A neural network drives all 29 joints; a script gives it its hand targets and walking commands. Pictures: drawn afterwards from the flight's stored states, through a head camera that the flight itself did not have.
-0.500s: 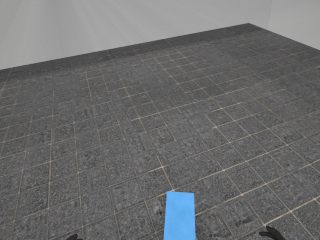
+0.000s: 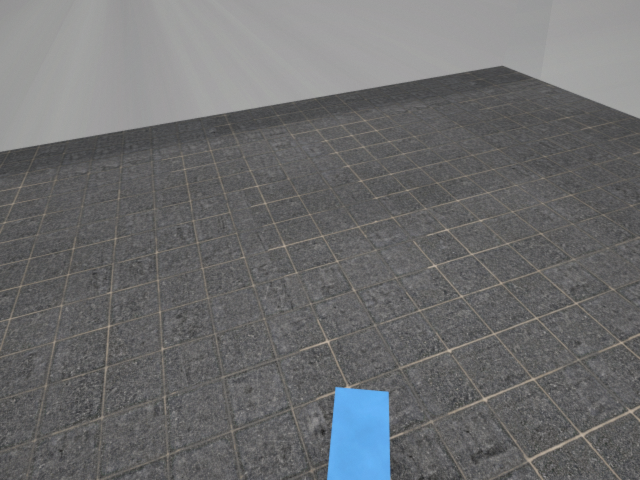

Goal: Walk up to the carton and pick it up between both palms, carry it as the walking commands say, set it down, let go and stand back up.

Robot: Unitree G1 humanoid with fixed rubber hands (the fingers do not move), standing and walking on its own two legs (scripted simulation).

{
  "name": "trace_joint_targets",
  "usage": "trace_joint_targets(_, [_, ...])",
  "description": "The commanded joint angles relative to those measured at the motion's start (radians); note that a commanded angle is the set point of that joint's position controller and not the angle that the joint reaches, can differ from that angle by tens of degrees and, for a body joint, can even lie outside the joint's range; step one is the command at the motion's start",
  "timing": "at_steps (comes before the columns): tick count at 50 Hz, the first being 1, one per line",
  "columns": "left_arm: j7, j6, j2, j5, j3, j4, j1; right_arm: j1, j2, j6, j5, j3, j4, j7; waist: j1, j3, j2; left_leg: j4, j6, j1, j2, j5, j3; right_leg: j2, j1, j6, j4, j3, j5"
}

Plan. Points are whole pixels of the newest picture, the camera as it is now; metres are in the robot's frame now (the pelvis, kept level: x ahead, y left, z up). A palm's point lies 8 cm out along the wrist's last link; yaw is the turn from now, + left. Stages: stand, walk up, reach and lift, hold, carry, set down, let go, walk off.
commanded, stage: stand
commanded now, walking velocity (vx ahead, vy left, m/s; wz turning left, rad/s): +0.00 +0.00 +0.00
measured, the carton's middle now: (358, 460) +0.41 -0.06 -0.66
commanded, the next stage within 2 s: none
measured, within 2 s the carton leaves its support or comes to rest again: neither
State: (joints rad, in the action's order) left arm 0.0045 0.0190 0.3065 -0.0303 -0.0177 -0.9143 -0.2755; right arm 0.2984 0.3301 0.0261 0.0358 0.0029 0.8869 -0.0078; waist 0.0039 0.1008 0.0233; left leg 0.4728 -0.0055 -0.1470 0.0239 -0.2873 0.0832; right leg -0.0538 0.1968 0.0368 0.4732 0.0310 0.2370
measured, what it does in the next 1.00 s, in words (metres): stands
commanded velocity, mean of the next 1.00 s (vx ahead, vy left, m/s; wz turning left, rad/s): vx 0.00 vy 0.00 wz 0.00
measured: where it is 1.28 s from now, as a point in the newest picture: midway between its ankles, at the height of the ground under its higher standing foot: outside the picture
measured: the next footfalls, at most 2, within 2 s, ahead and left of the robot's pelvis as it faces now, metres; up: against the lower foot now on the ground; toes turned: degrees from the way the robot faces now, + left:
none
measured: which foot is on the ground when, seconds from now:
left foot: down 0.00-1.00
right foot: down 0.00-1.00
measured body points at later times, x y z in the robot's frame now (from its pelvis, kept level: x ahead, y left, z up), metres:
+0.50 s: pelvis -0.02 +0.01 +0.00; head -0.07 +0.00 +0.45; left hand +0.04 +0.31 -0.12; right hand +0.04 -0.28 -0.13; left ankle -0.02 +0.13 -0.74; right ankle +0.01 -0.10 -0.74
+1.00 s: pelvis -0.03 +0.02 +0.01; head -0.05 +0.01 +0.45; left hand +0.02 +0.31 -0.13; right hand +0.03 -0.28 -0.13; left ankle -0.02 +0.13 -0.74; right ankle +0.01 -0.10 -0.74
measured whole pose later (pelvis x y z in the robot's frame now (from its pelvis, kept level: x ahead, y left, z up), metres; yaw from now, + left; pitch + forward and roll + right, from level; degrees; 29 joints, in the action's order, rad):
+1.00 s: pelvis -0.03 +0.02 +0.01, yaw -1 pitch -4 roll +0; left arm 0.00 0.01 0.32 -0.02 0.01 -1.10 -0.22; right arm 0.20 0.35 0.02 0.01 0.02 1.07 0.00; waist 0.01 0.00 0.01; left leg 0.38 0.02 -0.11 0.05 -0.21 0.06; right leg -0.03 0.16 0.00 0.40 0.07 0.16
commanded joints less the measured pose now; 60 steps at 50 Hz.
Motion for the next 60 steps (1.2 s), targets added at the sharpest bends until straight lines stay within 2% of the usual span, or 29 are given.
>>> trace_joint_targets(1, [-0.014, 0.034, 0.219, 0.006, -0.055, 0.067, 0.088, -0.075, 0.202, 0.031, -0.001, -0.046, -0.079, -0.008, 0.001, -0.113, -0.016, -0.1, 0.049, -0.109, -0.093, 0.033, 0.096, 0.133, 0.022, 0.018, -0.124, 0.175, -0.035])
trace_joint_targets(2, [-0.013, 0.033, 0.23, 0.006, -0.051, 0.067, 0.089, -0.073, 0.203, 0.029, -0.008, -0.049, -0.072, -0.009, -0.006, -0.147, -0.042, -0.104, 0.048, -0.103, -0.086, 0.006, 0.09, 0.13, 0.049, 0.015, -0.149, 0.177, 0.022])
trace_joint_targets(4, [-0.013, 0.032, 0.22, 0.004, -0.045, 0.05, 0.097, -0.075, 0.191, 0.033, -0.006, -0.04, -0.058, -0.005, -0.005, -0.122, -0.039, -0.11, 0.052, -0.099, -0.09, 0.004, 0.096, 0.13, 0.028, 0.018, -0.142, 0.178, 0.008])
trace_joint_targets(6, [-0.006, 0.031, 0.219, 0.008, -0.041, 0.036, 0.079, -0.07, 0.204, 0.032, -0.003, -0.038, -0.045, -0.004, 0.001, -0.164, -0.036, -0.111, 0.051, -0.112, -0.087, -0.013, 0.093, 0.128, 0.056, 0.016, -0.158, 0.182, 0.072])
trace_joint_targets(12, [-0.009, 0.032, 0.231, 0.016, -0.038, -0.006, 0.073, -0.08, 0.222, 0.039, -0.01, -0.037, -0.009, -0.009, 0.006, -0.135, -0.032, -0.13, 0.058, -0.095, -0.105, 0.045, 0.116, 0.132, 0.006, 0.019, -0.127, 0.175, -0.074])
trace_joint_targets(14, [-0.014, 0.028, 0.227, 0.013, -0.037, -0.013, 0.083, -0.083, 0.213, 0.034, -0.007, -0.034, -0.001, -0.009, 0.007, -0.14, 0.027, -0.144, 0.052, -0.096, -0.101, 0.054, 0.106, 0.129, -0.007, 0.011, -0.119, 0.169, -0.061])
trace_joint_targets(16, [-0.013, 0.027, 0.236, 0.012, -0.032, -0.024, 0.09, -0.08, 0.211, 0.033, -0.022, -0.029, 0.01, -0.006, -0.005, -0.111, -0.018, -0.143, 0.047, -0.064, -0.101, 0.05, 0.099, 0.131, -0.011, 0.007, -0.125, 0.164, -0.044])
trace_joint_targets(18, [-0.01, 0.024, 0.225, 0.016, -0.03, -0.029, 0.093, -0.103, 0.222, 0.035, -0.015, -0.028, 0.026, -0.011, 0.015, -0.144, -0.016, -0.161, 0.055, -0.095, -0.109, 0.048, 0.12, 0.127, -0.019, 0.005, -0.123, 0.156, -0.054])
trace_joint_targets(21, [-0.011, 0.024, 0.233, 0.015, -0.026, -0.042, 0.095, -0.112, 0.222, 0.029, -0.021, -0.027, 0.04, -0.011, 0.003, -0.146, -0.005, -0.173, 0.052, -0.075, -0.108, 0.008, 0.115, 0.127, 0.004, 0.005, -0.135, 0.165, -0.018])
trace_joint_targets(24, [-0.015, 0.021, 0.226, 0.009, -0.022, -0.065, 0.087, -0.112, 0.216, 0.026, -0.02, -0.025, 0.053, -0.01, 0.003, -0.157, -0.068, -0.169, 0.047, -0.075, -0.1, 0.022, 0.107, 0.128, -0.009, -0.001, -0.151, 0.156, -0.01])
trace_joint_targets(25, [-0.015, 0.018, 0.226, 0.013, -0.026, -0.074, 0.082, -0.111, 0.234, 0.03, -0.015, -0.027, 0.056, -0.011, 0.007, -0.158, -0.026, -0.172, 0.045, -0.071, -0.101, 0.016, 0.109, 0.129, 0.001, 0.006, -0.146, 0.166, -0.023])
trace_joint_targets(26, [-0.012, 0.02, 0.219, 0.013, -0.02, -0.076, 0.071, -0.115, 0.244, 0.029, -0.015, -0.029, 0.062, -0.011, 0.01, -0.149, -0.042, -0.178, 0.052, -0.062, -0.106, 0.008, 0.115, 0.133, -0.004, 0.005, -0.151, 0.164, -0.02])
trace_joint_targets(29, [-0.016, 0.02, 0.229, 0.021, -0.019, -0.088, 0.081, -0.126, 0.248, 0.025, -0.016, -0.032, 0.066, -0.008, 0.001, -0.167, -0.013, -0.173, 0.046, -0.065, -0.105, 0.018, 0.107, 0.135, 0.0, 0.0, -0.165, 0.172, -0.036])
trace_joint_targets(31, [-0.018, 0.02, 0.241, 0.011, -0.021, -0.087, 0.096, -0.141, 0.222, 0.022, -0.02, -0.025, 0.07, -0.006, 0.005, -0.166, -0.018, -0.177, 0.043, -0.067, -0.096, 0.013, 0.095, 0.139, 0.007, 0.003, -0.168, 0.176, -0.011])
trace_joint_targets(32, [-0.015, 0.016, 0.232, 0.012, -0.018, -0.092, 0.097, -0.107, 0.217, 0.024, -0.021, -0.026, 0.084, -0.004, -0.004, -0.183, -0.059, -0.174, 0.043, -0.072, -0.095, 0.017, 0.099, 0.133, 0.014, -0.001, -0.168, 0.164, 0.021])
trace_joint_targets(37, [-0.018, 0.02, 0.225, 0.015, -0.014, -0.107, 0.092, -0.133, 0.216, 0.022, -0.019, -0.028, 0.088, -0.006, -0.003, -0.165, -0.022, -0.184, 0.047, -0.053, -0.102, 0.011, 0.103, 0.142, 0.011, 0.0, -0.175, 0.179, 0.018])
trace_joint_targets(41, [-0.016, 0.018, 0.235, 0.015, -0.02, -0.109, 0.103, -0.136, 0.224, 0.022, -0.02, -0.028, 0.097, -0.003, 0.005, -0.153, -0.038, -0.186, 0.046, -0.061, -0.102, 0.003, 0.104, 0.144, -0.006, 0.003, -0.176, 0.178, 0.021])
trace_joint_targets(43, [-0.018, 0.017, 0.222, 0.014, -0.016, -0.109, 0.112, -0.146, 0.228, 0.022, -0.026, -0.029, 0.102, -0.008, -0.001, -0.136, 0.011, -0.192, 0.042, -0.04, -0.108, 0.018, 0.104, 0.144, -0.02, -0.002, -0.167, 0.172, -0.026])
trace_joint_targets(45, [-0.02, 0.016, 0.232, 0.016, -0.018, -0.117, 0.114, -0.137, 0.219, 0.019, -0.027, -0.029, 0.115, -0.01, -0.004, -0.15, -0.04, -0.197, 0.044, -0.04, -0.113, 0.04, 0.109, 0.139, -0.012, -0.003, -0.163, 0.162, -0.049])
trace_joint_targets(48, [-0.02, 0.019, 0.243, 0.013, -0.017, -0.118, 0.115, -0.148, 0.213, 0.019, -0.029, -0.029, 0.112, -0.007, -0.008, -0.122, -0.008, -0.191, 0.041, -0.017, -0.104, 0.029, 0.103, 0.139, -0.019, 0.0, -0.169, 0.166, -0.027])
trace_joint_targets(49, [-0.02, 0.016, 0.234, 0.016, -0.02, -0.119, 0.122, -0.167, 0.231, 0.018, -0.026, -0.029, 0.115, -0.009, 0.006, -0.16, -0.005, -0.201, 0.044, -0.057, -0.115, 0.021, 0.11, 0.143, -0.018, 0.001, -0.176, 0.165, -0.033])
trace_joint_targets(50, [-0.019, 0.015, 0.229, 0.014, -0.014, -0.126, 0.114, -0.146, 0.236, 0.017, -0.027, -0.032, 0.122, -0.005, -0.01, -0.162, -0.033, -0.198, 0.042, -0.043, -0.107, 0.001, 0.103, 0.14, -0.003, -0.003, -0.179, 0.17, -0.013])
trace_joint_targets(51, [-0.016, 0.016, 0.234, 0.014, -0.017, -0.123, 0.105, -0.14, 0.224, 0.014, -0.025, -0.027, 0.125, -0.007, -0.001, -0.141, -0.051, -0.194, 0.046, -0.031, -0.115, 0.01, 0.106, 0.137, -0.018, 0.0, -0.172, 0.159, -0.018])
trace_joint_targets(54, [-0.019, 0.02, 0.224, 0.02, -0.008, -0.129, 0.11, -0.155, 0.232, 0.014, -0.029, -0.029, 0.127, -0.006, 0.003, -0.155, -0.017, -0.196, 0.043, -0.028, -0.112, 0.05, 0.1, 0.144, -0.006, -0.002, -0.168, 0.168, -0.068])
trace_joint_targets(55, [-0.018, 0.018, 0.221, 0.018, -0.008, -0.135, 0.112, -0.149, 0.233, 0.016, -0.027, -0.03, 0.131, -0.005, -0.004, -0.161, -0.037, -0.198, 0.04, -0.032, -0.111, 0.05, 0.099, 0.145, -0.011, -0.002, -0.166, 0.166, -0.066])
trace_joint_targets(56, [-0.021, 0.015, 0.226, 0.022, -0.01, -0.133, 0.108, -0.152, 0.242, 0.014, -0.024, -0.032, 0.133, -0.009, 0.002, -0.127, -0.013, -0.195, 0.042, -0.02, -0.114, 0.06, 0.099, 0.145, -0.036, -0.005, -0.167, 0.162, -0.095])
trace_joint_targets(57, [-0.022, 0.017, 0.23, 0.017, -0.013, -0.128, 0.128, -0.158, 0.238, 0.014, -0.026, -0.033, 0.132, -0.009, -0.001, -0.124, -0.045, -0.197, 0.039, -0.013, -0.115, 0.082, 0.102, 0.143, -0.039, -0.005, -0.155, 0.158, -0.099])
trace_joint_targets(58, [-0.021, 0.016, 0.223, 0.019, -0.011, -0.124, 0.123, -0.172, 0.245, 0.013, -0.026, -0.034, 0.129, -0.008, 0.001, -0.136, -0.016, -0.195, 0.036, -0.007, -0.117, 0.066, 0.09, 0.142, -0.017, -0.007, -0.165, 0.167, -0.093])
trace_joint_targets(60, [-0.023, 0.014, 0.223, 0.023, -0.008, -0.125, 0.138, -0.17, 0.228, 0.014, -0.029, -0.028, 0.126, -0.007, -0.005, -0.132, -0.028, -0.2, 0.039, -0.015, -0.118, 0.059, 0.1, 0.144, -0.031, -0.003, -0.169, 0.166, -0.082])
